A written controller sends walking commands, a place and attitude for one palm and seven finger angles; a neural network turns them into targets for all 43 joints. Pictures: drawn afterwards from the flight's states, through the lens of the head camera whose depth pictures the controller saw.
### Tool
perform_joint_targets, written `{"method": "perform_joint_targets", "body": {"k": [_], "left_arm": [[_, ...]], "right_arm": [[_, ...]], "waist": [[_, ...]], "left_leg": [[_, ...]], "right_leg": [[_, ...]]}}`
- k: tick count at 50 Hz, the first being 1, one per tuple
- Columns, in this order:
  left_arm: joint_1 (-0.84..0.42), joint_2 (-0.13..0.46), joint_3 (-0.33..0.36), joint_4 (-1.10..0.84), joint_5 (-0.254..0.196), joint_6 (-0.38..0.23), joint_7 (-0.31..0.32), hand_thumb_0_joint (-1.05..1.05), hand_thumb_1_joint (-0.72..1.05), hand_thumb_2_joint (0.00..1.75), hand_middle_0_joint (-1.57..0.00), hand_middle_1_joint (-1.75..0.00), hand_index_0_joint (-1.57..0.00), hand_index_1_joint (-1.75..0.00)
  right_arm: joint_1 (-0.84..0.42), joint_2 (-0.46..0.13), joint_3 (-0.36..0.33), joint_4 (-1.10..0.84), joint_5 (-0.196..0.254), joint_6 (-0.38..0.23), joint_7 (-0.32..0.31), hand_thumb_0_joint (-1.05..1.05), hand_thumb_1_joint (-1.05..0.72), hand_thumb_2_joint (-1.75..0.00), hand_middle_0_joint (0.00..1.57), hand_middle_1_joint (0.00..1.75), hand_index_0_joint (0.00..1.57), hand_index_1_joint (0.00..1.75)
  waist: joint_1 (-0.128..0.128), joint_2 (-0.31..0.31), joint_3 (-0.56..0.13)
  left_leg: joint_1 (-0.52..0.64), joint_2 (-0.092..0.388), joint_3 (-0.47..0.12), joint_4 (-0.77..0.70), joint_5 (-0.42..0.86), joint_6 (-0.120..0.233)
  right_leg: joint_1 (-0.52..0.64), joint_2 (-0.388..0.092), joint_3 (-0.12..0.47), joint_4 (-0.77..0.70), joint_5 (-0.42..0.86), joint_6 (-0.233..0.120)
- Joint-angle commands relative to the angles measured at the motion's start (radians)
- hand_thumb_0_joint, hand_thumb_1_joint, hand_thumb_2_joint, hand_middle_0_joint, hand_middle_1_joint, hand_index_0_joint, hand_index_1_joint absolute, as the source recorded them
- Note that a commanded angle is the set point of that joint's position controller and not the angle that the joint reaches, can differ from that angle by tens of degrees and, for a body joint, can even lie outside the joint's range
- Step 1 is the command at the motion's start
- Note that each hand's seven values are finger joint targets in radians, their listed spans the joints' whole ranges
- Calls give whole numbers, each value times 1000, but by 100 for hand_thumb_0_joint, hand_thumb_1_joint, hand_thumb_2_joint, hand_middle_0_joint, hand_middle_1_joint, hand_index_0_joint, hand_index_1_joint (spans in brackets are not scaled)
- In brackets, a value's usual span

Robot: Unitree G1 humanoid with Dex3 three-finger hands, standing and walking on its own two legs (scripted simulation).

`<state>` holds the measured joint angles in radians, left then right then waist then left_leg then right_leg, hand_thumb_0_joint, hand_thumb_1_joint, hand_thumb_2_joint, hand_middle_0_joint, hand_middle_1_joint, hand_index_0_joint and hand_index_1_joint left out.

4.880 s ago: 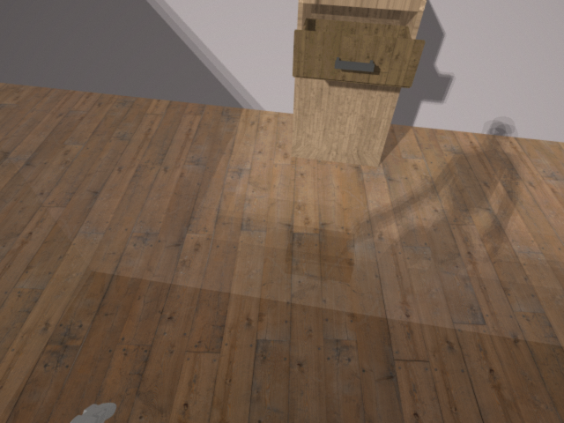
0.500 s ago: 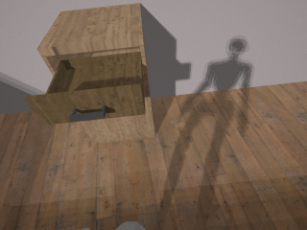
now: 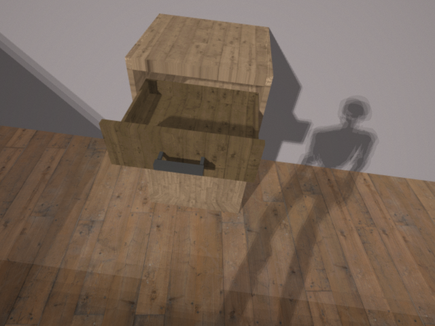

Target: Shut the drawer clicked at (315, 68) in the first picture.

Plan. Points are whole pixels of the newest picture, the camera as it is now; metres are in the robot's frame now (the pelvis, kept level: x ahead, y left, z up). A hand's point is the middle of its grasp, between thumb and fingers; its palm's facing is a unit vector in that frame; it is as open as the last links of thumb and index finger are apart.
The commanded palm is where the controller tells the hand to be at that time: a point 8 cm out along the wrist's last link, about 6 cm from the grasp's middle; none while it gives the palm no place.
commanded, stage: take the last steps up to it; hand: left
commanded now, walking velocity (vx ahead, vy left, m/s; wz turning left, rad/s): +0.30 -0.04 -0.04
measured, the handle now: (180, 162) +0.53 +0.16 -0.07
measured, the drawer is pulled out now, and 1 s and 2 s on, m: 0.29 0.29 0.29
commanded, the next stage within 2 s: come to a stop and stand still in 0.54 s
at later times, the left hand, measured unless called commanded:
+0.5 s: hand (171, 269) +0.28 +0.13 -0.17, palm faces -0.04 -0.98 -0.20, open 7.4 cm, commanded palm none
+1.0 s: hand (157, 307) +0.20 +0.15 -0.19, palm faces +0.05 -0.99 -0.13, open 7.4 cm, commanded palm none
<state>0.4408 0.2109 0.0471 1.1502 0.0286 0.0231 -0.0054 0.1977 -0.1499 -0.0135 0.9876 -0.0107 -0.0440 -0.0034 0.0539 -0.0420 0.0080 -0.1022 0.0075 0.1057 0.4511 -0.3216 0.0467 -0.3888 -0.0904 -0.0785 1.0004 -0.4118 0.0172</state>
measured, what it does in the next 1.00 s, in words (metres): walks ahead: right foot, then left foot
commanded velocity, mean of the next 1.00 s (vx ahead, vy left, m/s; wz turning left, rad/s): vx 0.07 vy -0.04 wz -0.01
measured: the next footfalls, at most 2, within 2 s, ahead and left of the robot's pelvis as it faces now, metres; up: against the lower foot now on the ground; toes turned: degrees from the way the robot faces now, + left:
right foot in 0.42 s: +0.27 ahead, -0.13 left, +0.00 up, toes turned -8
left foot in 0.80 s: +0.23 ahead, +0.06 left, +0.00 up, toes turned +1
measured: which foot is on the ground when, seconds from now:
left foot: down 0.00-0.42, up 0.44-0.78, down 0.80-1.00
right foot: up 0.00-0.40, down 0.42-0.96, up 0.98-1.00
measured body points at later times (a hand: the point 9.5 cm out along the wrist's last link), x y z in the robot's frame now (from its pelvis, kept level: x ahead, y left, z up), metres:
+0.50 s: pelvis +0.15 -0.04 -0.02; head +0.17 -0.05 +0.43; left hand +0.28 +0.18 -0.15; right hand +0.02 -0.23 -0.17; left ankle +0.01 +0.08 -0.66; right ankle +0.23 -0.13 -0.74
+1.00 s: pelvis +0.22 -0.01 +0.00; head +0.24 +0.01 +0.45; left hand +0.20 +0.20 -0.17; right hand +0.28 -0.24 -0.15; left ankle +0.26 +0.09 -0.74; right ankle +0.23 -0.13 -0.74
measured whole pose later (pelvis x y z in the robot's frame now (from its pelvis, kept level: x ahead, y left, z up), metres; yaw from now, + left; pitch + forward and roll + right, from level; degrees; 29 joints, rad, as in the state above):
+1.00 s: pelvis +0.22 -0.01 +0.00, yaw -2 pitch -1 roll +0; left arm 0.29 0.15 0.02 1.12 0.01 0.03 0.02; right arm 0.17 -0.14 -0.02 1.07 0.00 -0.01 -0.04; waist 0.04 -0.06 0.07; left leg -0.24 0.01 0.11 0.44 -0.17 0.03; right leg -0.24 -0.05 -0.08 0.53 -0.30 0.01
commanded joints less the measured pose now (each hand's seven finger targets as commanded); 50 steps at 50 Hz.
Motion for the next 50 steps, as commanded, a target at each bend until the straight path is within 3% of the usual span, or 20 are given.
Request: {"method": "perform_joint_targets", "body": {"k": [1, 7, 13, 16, 18, 19, 20, 21, 22, 24, 28, 32, 35, 38, 39, 41, 42, 44, 47, 50], "left_arm": [[-83, 34, 5, -92, -5, -42, -8, 0, 90, 90, -20, -30, -20, -30], [-189, 27, 14, -142, -6, -27, -8, 0, 90, 90, -20, -30, -20, -30], [-387, 12, 1, -215, -12, -37, -14, 0, 90, 90, -20, -30, -20, -30], [-352, 21, 2, -211, -14, -46, -9, 0, 90, 90, -20, -30, -20, -30], [-190, 36, 12, -157, -9, -59, -3, 0, 90, 90, -20, -30, -20, -30], [-70, 74, 23, -120, -6, -70, 1, 0, 90, 90, -20, -30, -20, -30], [45, 159, 45, -90, 0, -85, 12, 0, 90, 90, -20, -30, -20, -30], [85, 227, 58, -84, -17, -84, 17, 0, 90, 90, -20, -30, -20, -30], [27, 204, 52, -100, -29, -73, 22, 0, 90, 90, -20, -30, -20, -30], [-145, 132, 32, -136, -26, -68, 26, 0, 90, 90, -20, -30, -20, -30], [-232, 40, 1, -150, -15, -80, 33, 0, 90, 90, -20, -30, -20, -30], [-189, 43, 4, -134, -11, -79, 32, 0, 90, 90, -20, -30, -20, -30], [-180, 48, 3, -124, -9, -68, 32, 0, 90, 90, -20, -30, -20, -30], [-179, 41, -5, -100, -17, -55, 36, 0, 90, 90, -20, -30, -20, -30], [-155, 26, -11, -89, -22, -51, 36, 0, 90, 90, -20, -30, -20, -30], [-88, -8, -16, -77, -27, -37, 39, 0, 90, 90, -20, -30, -20, -30], [-81, -13, -19, -71, -22, -33, 44, 0, 90, 90, -20, -30, -20, -30], [-88, 16, -16, -57, -20, -17, 43, 0, 90, 90, -20, -30, -20, -30], [-68, 25, -12, -56, -15, -7, 39, 0, 90, 90, -20, -30, -20, -30], [-75, 30, 1, -78, -7, 16, 37, 0, 90, 90, -20, -30, -20, -30]], "right_arm": [[150, -140, -26, 36, 2, -21, -24, 0, -90, -90, 20, 30, 20, 30], [229, -124, -26, 68, 0, -36, -33, 0, -90, -90, 20, 30, 20, 30], [323, -129, -28, 118, -17, -35, -40, 0, -90, -90, 20, 30, 20, 30], [324, -151, -33, 135, -17, -27, -39, 0, -90, -90, 20, 30, 20, 30], [307, -163, -37, 137, -8, -23, -39, 0, -90, -90, 20, 30, 20, 30], [297, -158, -36, 133, 0, -23, -34, 0, -90, -90, 20, 30, 20, 30], [328, -110, -34, 122, 13, -25, -24, 0, -90, -90, 20, 30, 20, 30], [374, -79, -32, 100, 20, -21, -30, 0, -90, -90, 20, 30, 20, 30], [309, -93, -37, 94, 17, -14, -33, 0, -90, -90, 20, 30, 20, 30], [242, -48, -39, 91, 4, 5, -19, 0, -90, -90, 20, 30, 20, 30], [311, -2, -31, 110, -14, 43, -12, 0, -90, -90, 20, 30, 20, 30], [243, 8, -32, 83, -12, 48, -3, 0, -90, -90, 20, 30, 20, 30], [181, 9, -19, 76, -5, 40, -10, 0, -90, -90, 20, 30, 20, 30], [184, -6, -11, 101, -1, 32, -17, 0, -90, -90, 20, 30, 20, 30], [183, -37, -13, 105, 2, 22, -20, 0, -90, -90, 20, 30, 20, 30], [115, -109, -19, 82, 1, 15, -30, 0, -90, -90, 20, 30, 20, 30], [79, -113, -19, 73, 0, 21, -33, 0, -90, -90, 20, 30, 20, 30], [47, -106, -18, 70, 7, 24, -41, 0, -90, -90, 20, 30, 20, 30], [36, -134, -34, 57, 7, 31, -51, 0, -90, -90, 20, 30, 20, 30], [46, -170, -57, 49, 2, 42, -61, 0, -90, -90, 20, 30, 20, 30]], "waist": [[-49, 142, 135], [-48, 141, 160], [-99, 156, 186], [-75, 131, 130], [-4, 124, 36], [51, 88, -31], [82, -78, -156], [48, -169, -251], [50, -42, -167], [-14, 0, 30], [-109, -47, 76], [-91, -70, 60], [-67, -58, 44], [-80, -38, 17], [-71, 26, 1], [-21, 146, 29], [-16, 109, 64], [-22, 228, 57], [-30, 205, 25], [-48, 193, -20]], "left_leg": [[63, 245, -174, -262, 459, 93], [82, 252, -144, -268, 543, 114], [162, 273, -126, -214, 682, 113], [131, 275, -105, -115, 892, 101], [94, 234, -60, 68, 947, 64], [-13, 191, -41, 230, 831, 34], [-231, 95, 2, 514, 438, -8], [-359, -17, -12, 841, -264, -38], [-388, 33, -112, 905, -254, -13], [-393, 100, -117, 884, -121, -14], [-286, 120, -86, 683, -19, -48], [-251, 109, -44, 473, 24, -69], [-204, 85, -49, 280, 19, -83], [-29, 68, -62, 21, 181, -87], [18, 102, -99, -41, 302, -78], [-101, 239, -206, -114, 438, -1], [-148, 234, -198, -121, 391, 10], [-148, 224, -210, -183, 420, 21], [-72, 253, -216, -170, 523, 54], [-33, 330, -260, -175, 576, 131]], "right_leg": [[-246, -22, 32, 125, 145, 12], [-328, -24, 47, 76, 232, 11], [-291, -12, 7, -199, 203, -31], [-81, 54, -40, -324, 158, -70], [154, 102, -73, -421, 241, -85], [359, 80, -40, -479, 323, -99], [603, -152, 231, -499, 487, -190], [663, -394, 550, -613, 702, -316], [540, -369, 482, -671, 586, -337], [208, -288, 366, -767, 212, -258], [-15, -177, 123, -827, 260, -182], [-20, -152, 113, -847, 189, -189], [52, -146, 123, -797, 270, -180], [43, -105, 96, -708, 288, -127], [49, -65, 76, -647, 300, -89], [146, 2, 47, -607, 188, -33], [164, 6, 50, -619, 183, -26], [193, 7, 27, -553, 191, -11], [151, 15, 30, -485, 128, -12], [53, 38, 51, -242, -56, -9]]}}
